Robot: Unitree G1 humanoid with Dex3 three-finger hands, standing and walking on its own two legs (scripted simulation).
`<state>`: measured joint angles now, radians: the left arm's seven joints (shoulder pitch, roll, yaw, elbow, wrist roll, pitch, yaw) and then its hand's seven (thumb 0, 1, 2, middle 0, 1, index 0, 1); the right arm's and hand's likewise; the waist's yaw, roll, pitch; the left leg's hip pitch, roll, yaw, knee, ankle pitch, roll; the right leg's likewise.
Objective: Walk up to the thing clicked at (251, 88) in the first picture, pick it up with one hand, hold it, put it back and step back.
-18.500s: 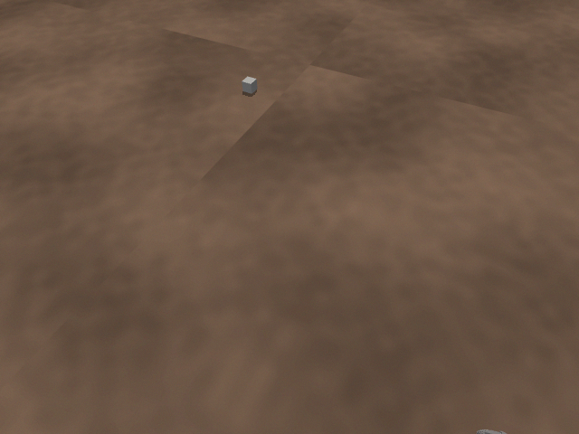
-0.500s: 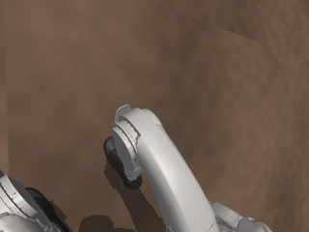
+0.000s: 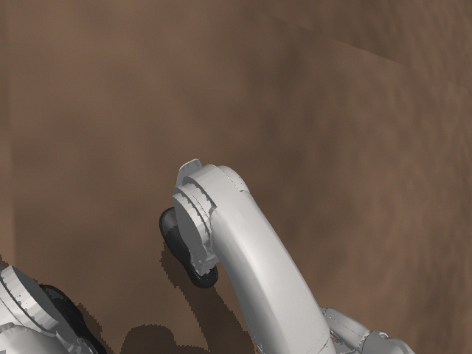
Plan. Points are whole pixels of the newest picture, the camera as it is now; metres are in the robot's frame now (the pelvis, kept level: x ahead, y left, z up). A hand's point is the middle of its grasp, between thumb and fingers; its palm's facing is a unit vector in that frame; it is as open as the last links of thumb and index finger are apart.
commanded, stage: settle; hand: left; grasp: from above
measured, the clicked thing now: out of the picture +0.43 +0.37 -0.29
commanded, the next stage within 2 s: lift in 0.84 s
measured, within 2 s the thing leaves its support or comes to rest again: leaves its support in 0.30 s
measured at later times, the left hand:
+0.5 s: hand out of the picture +0.45 +0.38 -0.21, palm faces +0.00 -0.43 -0.90, open 9.6 cm
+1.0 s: hand out of the picture +0.44 +0.37 -0.14, palm faces -0.05 -0.42 -0.90, open 9.6 cm
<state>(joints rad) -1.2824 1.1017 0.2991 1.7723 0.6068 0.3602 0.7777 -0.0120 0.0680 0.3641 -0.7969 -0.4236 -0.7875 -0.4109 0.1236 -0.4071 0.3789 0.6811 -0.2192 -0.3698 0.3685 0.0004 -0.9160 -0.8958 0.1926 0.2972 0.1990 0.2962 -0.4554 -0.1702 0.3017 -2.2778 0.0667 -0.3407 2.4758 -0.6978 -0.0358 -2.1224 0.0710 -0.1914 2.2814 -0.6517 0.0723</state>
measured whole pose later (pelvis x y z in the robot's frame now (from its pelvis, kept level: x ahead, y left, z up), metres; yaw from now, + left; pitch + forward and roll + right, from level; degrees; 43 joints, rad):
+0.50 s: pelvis +0.00 +0.00 +0.01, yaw +1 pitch +30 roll -15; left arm -1.27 0.99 0.36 1.62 0.64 0.47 0.71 -0.03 0.06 0.37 -0.83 -0.39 -0.80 -0.42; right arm 0.19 -0.37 0.27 0.72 -0.16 -0.33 0.38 0.00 -0.91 -0.89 0.19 0.30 0.20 0.30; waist -0.39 -0.10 0.19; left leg -2.30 0.07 -0.30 2.43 -0.69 -0.03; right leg -2.15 0.06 -0.17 2.26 -0.66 0.06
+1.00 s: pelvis +0.00 -0.01 +0.01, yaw +5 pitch +32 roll -9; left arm -1.25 0.82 0.36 1.63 0.71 0.51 0.61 -0.03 0.07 0.36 -0.82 -0.40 -0.79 -0.43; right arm 0.19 -0.35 0.13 0.86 -0.15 -0.34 0.31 0.00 -0.90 -0.89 0.19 0.30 0.20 0.30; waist -0.34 -0.01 0.06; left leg -2.29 0.08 -0.21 2.38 -0.67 -0.03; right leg -2.20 0.04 -0.09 2.28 -0.66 0.05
